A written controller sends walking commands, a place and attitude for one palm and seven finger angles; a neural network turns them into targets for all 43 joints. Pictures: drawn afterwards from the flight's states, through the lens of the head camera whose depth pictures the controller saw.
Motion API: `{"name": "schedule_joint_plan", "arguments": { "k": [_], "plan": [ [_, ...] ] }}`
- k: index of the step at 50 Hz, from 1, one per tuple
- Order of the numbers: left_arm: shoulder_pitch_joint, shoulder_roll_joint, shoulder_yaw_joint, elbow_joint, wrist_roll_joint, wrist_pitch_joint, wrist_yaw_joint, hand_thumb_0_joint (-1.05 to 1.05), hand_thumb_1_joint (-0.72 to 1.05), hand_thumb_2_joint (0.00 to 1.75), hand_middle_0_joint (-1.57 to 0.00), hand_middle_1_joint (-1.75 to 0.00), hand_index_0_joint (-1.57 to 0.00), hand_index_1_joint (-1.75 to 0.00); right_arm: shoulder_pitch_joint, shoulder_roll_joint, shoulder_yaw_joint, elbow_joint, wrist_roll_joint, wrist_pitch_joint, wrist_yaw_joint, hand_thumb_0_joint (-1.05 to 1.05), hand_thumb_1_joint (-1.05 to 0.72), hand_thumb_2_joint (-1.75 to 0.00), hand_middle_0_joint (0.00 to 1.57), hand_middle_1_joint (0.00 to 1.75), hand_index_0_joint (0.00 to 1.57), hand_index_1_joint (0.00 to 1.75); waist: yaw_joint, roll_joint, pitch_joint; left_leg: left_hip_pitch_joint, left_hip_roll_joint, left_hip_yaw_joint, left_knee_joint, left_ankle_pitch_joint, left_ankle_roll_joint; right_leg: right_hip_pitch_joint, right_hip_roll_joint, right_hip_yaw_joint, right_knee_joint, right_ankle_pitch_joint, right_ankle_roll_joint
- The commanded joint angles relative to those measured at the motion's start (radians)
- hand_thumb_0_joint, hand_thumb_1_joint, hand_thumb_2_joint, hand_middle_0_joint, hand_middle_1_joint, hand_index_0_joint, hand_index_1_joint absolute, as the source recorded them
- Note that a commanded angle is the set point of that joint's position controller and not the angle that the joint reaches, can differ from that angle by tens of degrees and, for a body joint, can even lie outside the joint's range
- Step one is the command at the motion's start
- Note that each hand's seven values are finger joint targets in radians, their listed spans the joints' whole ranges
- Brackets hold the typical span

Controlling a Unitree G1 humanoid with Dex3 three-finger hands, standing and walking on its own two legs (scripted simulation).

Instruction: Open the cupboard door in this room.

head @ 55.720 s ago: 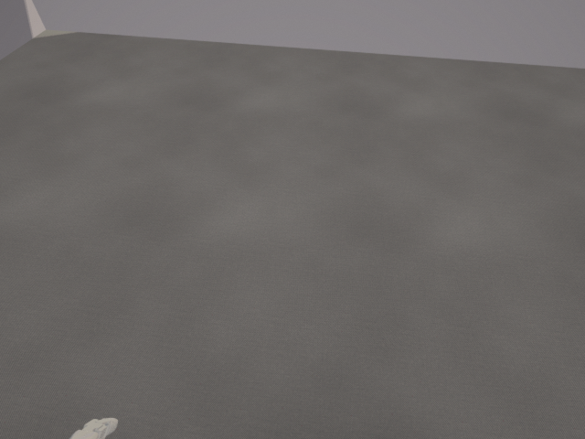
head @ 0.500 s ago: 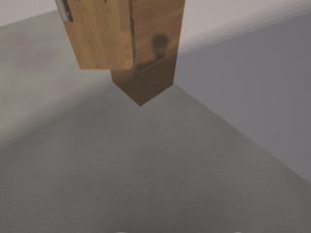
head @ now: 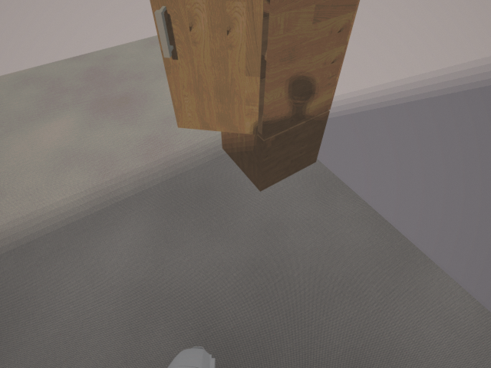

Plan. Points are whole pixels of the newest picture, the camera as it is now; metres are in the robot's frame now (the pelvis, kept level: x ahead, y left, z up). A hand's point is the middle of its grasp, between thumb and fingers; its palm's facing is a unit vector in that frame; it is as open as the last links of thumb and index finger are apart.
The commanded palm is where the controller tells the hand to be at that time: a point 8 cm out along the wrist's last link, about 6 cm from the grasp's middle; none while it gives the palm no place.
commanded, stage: take the last steps up to it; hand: left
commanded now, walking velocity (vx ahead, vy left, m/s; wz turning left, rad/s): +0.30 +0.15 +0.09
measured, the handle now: (165, 32) +1.04 +0.34 +0.04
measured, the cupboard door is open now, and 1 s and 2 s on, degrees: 49 49 49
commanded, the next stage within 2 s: come to a stop and stand still in 1.12 s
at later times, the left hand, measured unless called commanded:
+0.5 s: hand (131, 297) +0.26 +0.26 -0.16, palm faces +0.02 -0.98 -0.20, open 7.4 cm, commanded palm none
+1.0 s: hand (118, 293) +0.28 +0.31 -0.20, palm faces +0.10 -0.98 -0.15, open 7.3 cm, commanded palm none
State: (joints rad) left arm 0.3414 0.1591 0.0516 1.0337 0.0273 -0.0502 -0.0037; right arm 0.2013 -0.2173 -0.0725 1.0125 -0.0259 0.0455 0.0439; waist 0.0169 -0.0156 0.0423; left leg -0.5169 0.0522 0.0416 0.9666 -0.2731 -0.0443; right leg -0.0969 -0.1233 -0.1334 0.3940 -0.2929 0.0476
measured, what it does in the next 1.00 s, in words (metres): walks ahead: left foot, then right foot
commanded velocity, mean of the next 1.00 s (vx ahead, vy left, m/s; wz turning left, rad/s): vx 0.29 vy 0.08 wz -0.02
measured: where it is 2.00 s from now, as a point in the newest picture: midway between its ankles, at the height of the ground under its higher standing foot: (222, 310)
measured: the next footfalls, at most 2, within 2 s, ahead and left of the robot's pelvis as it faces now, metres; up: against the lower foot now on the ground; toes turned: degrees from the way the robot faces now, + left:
left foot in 0.14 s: +0.16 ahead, +0.17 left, +0.00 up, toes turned +9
right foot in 0.56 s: +0.28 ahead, -0.03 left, +0.00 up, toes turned -8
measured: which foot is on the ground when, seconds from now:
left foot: up 0.00-0.12, down 0.14-0.58, up 0.60-0.96, down 0.98-1.00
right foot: down 0.00-0.14, up 0.16-0.54, down 0.56-0.98, up 1.00-1.00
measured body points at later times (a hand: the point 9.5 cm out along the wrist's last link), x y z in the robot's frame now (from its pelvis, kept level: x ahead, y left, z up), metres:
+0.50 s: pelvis +0.16 +0.08 +0.00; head +0.18 +0.07 +0.44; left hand +0.26 +0.31 -0.14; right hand +0.13 -0.15 -0.17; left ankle +0.12 +0.17 -0.74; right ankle +0.23 -0.03 -0.72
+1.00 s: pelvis +0.35 +0.14 -0.02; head +0.38 +0.16 +0.43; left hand +0.28 +0.36 -0.18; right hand +0.46 -0.10 -0.15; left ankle +0.44 +0.24 -0.75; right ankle +0.24 -0.02 -0.73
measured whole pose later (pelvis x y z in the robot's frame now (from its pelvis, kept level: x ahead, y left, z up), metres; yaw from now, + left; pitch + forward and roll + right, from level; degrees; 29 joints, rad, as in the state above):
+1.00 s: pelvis +0.35 +0.14 -0.02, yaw -1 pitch +0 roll -1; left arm 0.40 0.17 0.06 1.13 0.02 -0.03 -0.01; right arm 0.14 -0.19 -0.05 1.00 -0.04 -0.06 0.02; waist 0.04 -0.03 0.05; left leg -0.40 0.05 0.12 0.56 -0.14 0.02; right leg -0.12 -0.11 -0.09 0.64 -0.46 0.03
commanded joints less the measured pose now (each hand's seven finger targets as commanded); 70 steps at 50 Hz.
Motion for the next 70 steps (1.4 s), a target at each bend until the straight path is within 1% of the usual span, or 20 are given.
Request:
{"name": "schedule_joint_plan", "arguments": {
  "k": [1, 4, 6, 7, 9, 15, 26, 27, 29, 30, 35, 43, 46, 47, 48, 50, 54, 61, 66, 70],
  "plan": [
    [0.079, 0.213, 0.045, -0.007, 0.004, -0.020, 0.013, 0.00, 0.90, 0.90, -0.20, -0.30, -0.20, -0.30, -0.150, 0.001, 0.016, -0.121, 0.011, -0.048, 0.015, 0.00, -0.90, -0.90, 0.20, 0.30, 0.20, 0.30, 0.051, -0.157, 0.031, -0.015, -0.007, 0.068, -0.252, 0.004, 0.005, 0.042, -0.225, 0.082, -0.158, 0.235, -0.125],
    [0.049, 0.225, 0.052, 0.004, 0.005, -0.009, 0.013, 0.00, 0.90, 0.90, -0.20, -0.30, -0.20, -0.30, -0.080, -0.016, 0.016, -0.110, 0.011, -0.063, 0.011, 0.00, -0.90, -0.90, 0.20, 0.30, 0.20, 0.30, 0.013, -0.187, 0.013, 0.182, -0.034, 0.107, -0.397, 0.009, 0.029, -0.034, -0.218, 0.055, -0.080, 0.200, -0.102],
    [0.023, 0.189, 0.046, -0.012, -0.001, 0.001, 0.004, 0.00, 0.90, 0.90, -0.20, -0.30, -0.20, -0.30, 0.147, -0.106, -0.004, -0.041, 0.001, -0.078, -0.011, 0.00, -0.90, -0.90, 0.20, 0.30, 0.20, 0.30, -0.093, 0.007, -0.085, 0.534, -0.026, 0.096, -0.511, 0.003, 0.055, -0.189, -0.136, -0.040, 0.225, 0.202, -0.059],
    [0.041, 0.115, 0.035, -0.042, -0.012, 0.008, -0.005, 0.00, 0.90, 0.90, -0.20, -0.30, -0.20, -0.30, 0.291, -0.230, -0.039, -0.011, -0.014, -0.086, -0.029, 0.00, -0.90, -0.90, 0.20, 0.30, 0.20, 0.30, -0.142, 0.318, -0.180, 0.707, 0.233, -0.294, -0.580, -0.052, 0.158, -0.426, 0.013, -0.105, 0.541, -0.169, -0.006],
    [-0.116, 0.088, 0.015, -0.113, -0.008, 0.008, 0.004, 0.00, 0.90, 0.90, -0.20, -0.30, -0.20, -0.30, 0.322, -0.239, -0.036, 0.009, -0.009, -0.078, -0.053, 0.00, -0.90, -0.90, 0.20, 0.30, 0.20, 0.30, -0.144, 0.198, -0.119, 0.565, 0.359, -0.458, -0.730, -0.191, 0.264, -0.586, 0.024, 0.059, 0.889, -0.301, -0.057],
    [-0.056, 0.056, 0.016, -0.045, -0.003, 0.032, -0.013, 0.00, 0.90, 0.90, -0.20, -0.30, -0.20, -0.30, 0.123, -0.083, 0.008, -0.016, -0.002, -0.114, -0.065, 0.00, -0.90, -0.90, 0.20, 0.30, 0.20, 0.30, -0.008, 0.103, -0.035, 0.335, 0.237, -0.150, -0.790, 0.051, 0.229, -0.469, -0.034, 0.092, 0.711, -0.039, -0.048],
    [-0.116, 0.083, 0.026, -0.091, 0.002, 0.023, -0.015, 0.00, 0.90, 0.90, -0.20, -0.30, -0.20, -0.30, 0.148, -0.081, 0.011, 0.039, -0.004, -0.100, -0.052, 0.00, -0.90, -0.90, 0.20, 0.30, 0.20, 0.30, 0.028, 0.016, 0.032, 0.259, 0.162, -0.034, -0.655, 0.003, 0.182, -0.097, 0.058, 0.017, 0.158, 0.073, -0.055],
    [-0.026, 0.120, 0.036, -0.066, 0.004, 0.014, -0.011, 0.00, 0.90, 0.90, -0.20, -0.30, -0.20, -0.30, 0.145, -0.065, 0.016, 0.039, 0.003, -0.102, -0.051, 0.00, -0.90, -0.90, 0.20, 0.30, 0.20, 0.30, 0.067, -0.031, -0.004, 0.187, 0.091, 0.025, -0.490, 0.016, 0.142, 0.063, 0.030, 0.078, 0.077, 0.053, -0.078],
    [0.167, 0.266, 0.064, -0.021, -0.006, 0.002, 0.005, 0.00, 0.90, 0.90, -0.20, -0.30, -0.20, -0.30, 0.130, -0.041, 0.019, -0.013, 0.008, -0.101, -0.039, 0.00, -0.90, -0.90, 0.20, 0.30, 0.20, 0.30, 0.112, -0.290, -0.070, -0.131, -0.064, 0.101, 0.036, -0.352, 0.056, 0.295, -0.365, 0.625, -0.164, 0.032, -0.274],
    [0.131, 0.225, 0.058, -0.025, -0.011, -0.006, 0.015, 0.00, 0.90, 0.90, -0.20, -0.30, -0.20, -0.30, 0.077, -0.067, 0.009, -0.007, 0.002, -0.096, -0.043, 0.00, -0.90, -0.90, 0.20, 0.30, 0.20, 0.30, 0.101, -0.250, -0.039, -0.164, -0.015, -0.022, 0.163, -0.275, 0.059, 0.198, -0.347, 0.635, -0.182, 0.041, -0.281],
    [-0.020, 0.111, 0.023, -0.049, -0.011, -0.031, 0.015, 0.00, 0.90, 0.90, -0.20, -0.30, -0.20, -0.30, 0.104, 0.011, 0.014, 0.023, 0.001, -0.070, -0.029, 0.00, -0.90, -0.90, 0.20, 0.30, 0.20, 0.30, -0.011, -0.108, -0.012, -0.030, 0.058, -0.011, 0.029, 0.004, 0.010, -0.037, -0.185, 0.212, -0.212, 0.224, -0.191],
    [0.045, 0.166, 0.030, 0.027, -0.003, -0.031, 0.008, 0.00, 0.90, 0.90, -0.20, -0.30, -0.20, -0.30, -0.057, 0.018, 0.018, -0.051, 0.004, -0.085, -0.004, 0.00, -0.90, -0.90, 0.20, 0.30, 0.20, 0.30, 0.029, -0.146, 0.015, 0.032, 0.009, 0.065, -0.333, 0.044, 0.014, 0.025, -0.181, 0.153, -0.163, 0.268, -0.176],
    [0.007, 0.175, 0.035, 0.028, -0.006, -0.015, 0.008, 0.00, 0.90, 0.90, -0.20, -0.30, -0.20, -0.30, 0.032, -0.019, 0.012, -0.025, 0.002, -0.096, -0.012, 0.00, -0.90, -0.90, 0.20, 0.30, 0.20, 0.30, -0.036, -0.106, 0.021, 0.292, -0.032, 0.108, -0.483, 0.096, 0.032, -0.116, -0.137, 0.100, -0.060, 0.177, -0.136],
    [0.007, 0.151, 0.030, 0.022, -0.006, -0.010, 0.005, 0.00, 0.90, 0.90, -0.20, -0.30, -0.20, -0.30, 0.141, -0.071, 0.002, 0.009, -0.001, -0.102, -0.023, 0.00, -0.90, -0.90, 0.20, 0.30, 0.20, 0.30, -0.085, 0.004, -0.028, 0.470, -0.011, 0.072, -0.521, 0.060, 0.048, -0.197, -0.093, 0.069, 0.115, 0.183, -0.116],
    [0.041, 0.099, 0.022, 0.005, -0.013, -0.005, 0.000, 0.00, 0.90, 0.90, -0.20, -0.30, -0.20, -0.30, 0.265, -0.174, -0.024, 0.034, -0.016, -0.108, -0.038, 0.00, -0.90, -0.90, 0.20, 0.30, 0.20, 0.30, -0.123, 0.225, -0.117, 0.648, 0.207, -0.204, -0.560, 0.047, 0.129, -0.376, 0.025, -0.020, 0.393, -0.048, -0.068],
    [-0.043, 0.076, 0.008, -0.049, -0.009, -0.006, 0.007, 0.00, 0.90, 0.90, -0.20, -0.30, -0.20, -0.30, 0.302, -0.208, -0.025, 0.036, -0.010, -0.095, -0.059, 0.00, -0.90, -0.90, 0.20, 0.30, 0.20, 0.30, -0.130, 0.230, -0.125, 0.568, 0.371, -0.413, -0.711, -0.041, 0.251, -0.528, 0.066, 0.075, 0.816, -0.302, -0.079],
    [-0.011, 0.053, 0.009, 0.004, -0.001, 0.015, -0.007, 0.00, 0.90, 0.90, -0.20, -0.30, -0.20, -0.30, 0.117, -0.066, 0.020, -0.009, 0.000, -0.119, -0.070, 0.00, -0.90, -0.90, 0.20, 0.30, 0.20, 0.30, -0.022, 0.133, -0.022, 0.333, 0.259, -0.176, -0.768, 0.135, 0.191, -0.477, -0.012, 0.128, 0.806, -0.045, -0.059],
    [-0.073, 0.023, -0.002, -0.026, -0.003, 0.036, -0.002, 0.00, 0.90, 0.90, -0.20, -0.30, -0.20, -0.30, 0.148, -0.052, 0.025, 0.023, -0.001, -0.121, -0.072, 0.00, -0.90, -0.90, 0.20, 0.30, 0.20, 0.30, -0.010, 0.070, -0.025, 0.350, 0.230, -0.054, -0.764, 0.360, 0.217, -0.377, 0.011, 0.092, 0.473, 0.029, -0.041],
    [-0.080, 0.052, -0.013, -0.016, -0.009, 0.052, 0.018, 0.00, 0.90, 0.90, -0.20, -0.30, -0.20, -0.30, 0.124, -0.051, 0.037, 0.048, 0.003, -0.093, -0.090, 0.00, -0.90, -0.90, 0.20, 0.30, 0.20, 0.30, 0.004, 0.077, -0.043, 0.340, 0.201, -0.015, -0.603, 0.659, 0.160, -0.154, 0.061, 0.073, 0.213, 0.104, -0.043],
    [-0.071, 0.161, -0.005, -0.024, -0.010, 0.053, 0.031, 0.00, 0.90, 0.90, -0.20, -0.30, -0.20, -0.30, 0.164, -0.023, 0.027, 0.057, 0.024, -0.060, -0.083, 0.00, -0.90, -0.90, 0.20, 0.30, 0.20, 0.30, -0.012, 0.005, -0.001, 0.216, 0.045, 0.014, -0.497, 0.198, 0.038, -0.055, -0.099, 0.217, 0.116, 0.690, -0.131]
  ]
}}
